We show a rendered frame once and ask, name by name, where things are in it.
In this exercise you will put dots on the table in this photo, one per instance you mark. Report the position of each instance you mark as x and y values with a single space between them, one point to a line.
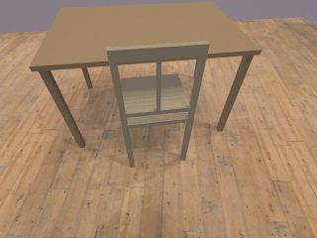
79 38

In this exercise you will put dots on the chair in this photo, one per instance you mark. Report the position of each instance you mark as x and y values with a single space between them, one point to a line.
154 100

